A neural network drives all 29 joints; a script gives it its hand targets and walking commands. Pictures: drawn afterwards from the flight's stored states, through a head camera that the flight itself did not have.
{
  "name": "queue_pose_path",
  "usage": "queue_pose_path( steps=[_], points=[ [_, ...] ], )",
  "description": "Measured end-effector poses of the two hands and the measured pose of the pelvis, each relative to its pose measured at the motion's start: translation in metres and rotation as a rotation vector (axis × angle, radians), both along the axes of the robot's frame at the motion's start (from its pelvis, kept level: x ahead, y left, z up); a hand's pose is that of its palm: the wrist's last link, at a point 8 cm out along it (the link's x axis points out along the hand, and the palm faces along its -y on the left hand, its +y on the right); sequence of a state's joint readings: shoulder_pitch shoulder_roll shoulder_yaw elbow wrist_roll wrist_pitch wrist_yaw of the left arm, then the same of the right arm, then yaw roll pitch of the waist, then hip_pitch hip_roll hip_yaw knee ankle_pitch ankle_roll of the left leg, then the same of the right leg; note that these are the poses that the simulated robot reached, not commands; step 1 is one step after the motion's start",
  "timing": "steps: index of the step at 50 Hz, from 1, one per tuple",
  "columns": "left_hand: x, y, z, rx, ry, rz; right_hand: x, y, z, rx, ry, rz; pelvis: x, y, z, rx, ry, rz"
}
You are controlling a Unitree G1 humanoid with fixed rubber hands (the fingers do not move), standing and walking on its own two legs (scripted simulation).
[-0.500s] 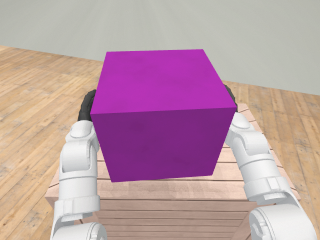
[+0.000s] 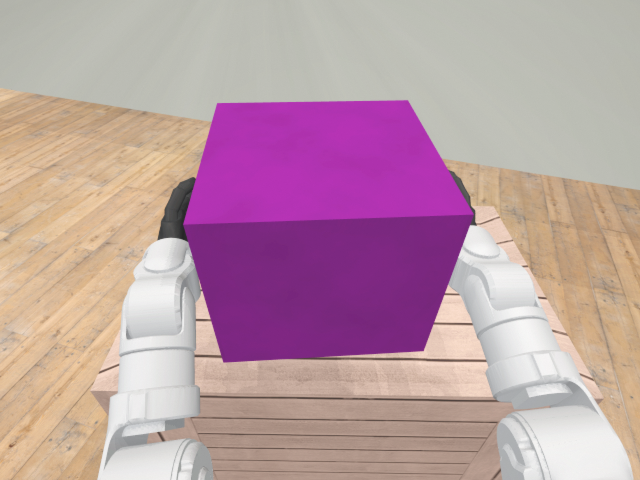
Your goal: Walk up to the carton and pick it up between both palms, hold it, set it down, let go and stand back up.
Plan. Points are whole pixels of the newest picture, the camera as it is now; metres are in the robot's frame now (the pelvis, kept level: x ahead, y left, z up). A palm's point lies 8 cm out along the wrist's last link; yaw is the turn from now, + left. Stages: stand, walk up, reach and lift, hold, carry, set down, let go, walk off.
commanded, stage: hold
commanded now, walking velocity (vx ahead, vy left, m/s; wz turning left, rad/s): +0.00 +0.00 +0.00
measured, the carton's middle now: (319, 226) +0.39 +0.01 +0.18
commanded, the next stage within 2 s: set down in 1.18 s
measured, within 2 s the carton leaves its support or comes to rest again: neither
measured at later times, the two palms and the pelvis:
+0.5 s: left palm (178, 247) +0.36 +0.17 +0.18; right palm (456, 231) +0.37 -0.16 +0.18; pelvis +0.00 +0.00 +0.00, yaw +0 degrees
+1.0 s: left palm (175, 246) +0.36 +0.18 +0.18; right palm (456, 228) +0.37 -0.16 +0.18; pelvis +0.00 +0.00 +0.00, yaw +0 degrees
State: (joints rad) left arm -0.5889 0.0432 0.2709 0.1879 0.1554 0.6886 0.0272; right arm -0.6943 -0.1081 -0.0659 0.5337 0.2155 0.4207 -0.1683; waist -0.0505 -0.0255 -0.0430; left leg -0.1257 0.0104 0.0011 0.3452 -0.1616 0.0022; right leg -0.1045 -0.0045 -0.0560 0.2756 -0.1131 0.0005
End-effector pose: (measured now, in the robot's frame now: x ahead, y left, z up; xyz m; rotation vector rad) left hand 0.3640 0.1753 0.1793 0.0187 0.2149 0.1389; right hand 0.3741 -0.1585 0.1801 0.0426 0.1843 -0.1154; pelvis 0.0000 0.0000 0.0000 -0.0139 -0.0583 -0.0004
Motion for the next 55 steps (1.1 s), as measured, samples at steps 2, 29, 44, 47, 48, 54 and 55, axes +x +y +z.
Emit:
queue_pose_path(
  steps=[2,29,44,47,48,54,55],
  points=[
    [0.0,-0.001,0.0,0.001,-0.001,-0.001,0.0,-0.001,0.0,0.001,-0.002,0.001,0.001,0.0,0.0,-0.001,-0.003,0.004],
    [-0.004,-0.001,-0.002,0.007,-0.014,0.002,-0.002,-0.001,0.001,0.005,-0.016,0.005,0.004,0.001,0.0,-0.004,-0.014,0.003],
    [-0.002,0.001,0.002,-0.011,-0.011,0.007,0.0,0.001,0.007,-0.002,-0.013,0.003,0.002,0.0,0.0,0.0,-0.014,-0.003],
    [-0.003,0.002,0.0,-0.007,-0.004,0.005,0.0,0.002,0.006,-0.002,-0.006,0.005,0.001,0.0,0.0,-0.001,-0.017,0.004],
    [-0.003,0.002,0.0,-0.007,-0.005,0.004,0.0,0.002,0.006,-0.001,-0.008,0.005,0.001,0.0,0.0,-0.001,-0.018,0.006],
    [-0.005,0.002,-0.004,-0.008,-0.002,-0.001,-0.004,0.001,0.001,-0.001,-0.004,-0.001,0.001,0.001,0.0,-0.001,-0.021,0.006],
    [-0.005,0.001,-0.004,-0.006,0.001,-0.002,-0.005,0.001,-0.001,0.002,-0.001,-0.002,0.001,0.001,0.0,-0.002,-0.021,0.005]
  ],
)
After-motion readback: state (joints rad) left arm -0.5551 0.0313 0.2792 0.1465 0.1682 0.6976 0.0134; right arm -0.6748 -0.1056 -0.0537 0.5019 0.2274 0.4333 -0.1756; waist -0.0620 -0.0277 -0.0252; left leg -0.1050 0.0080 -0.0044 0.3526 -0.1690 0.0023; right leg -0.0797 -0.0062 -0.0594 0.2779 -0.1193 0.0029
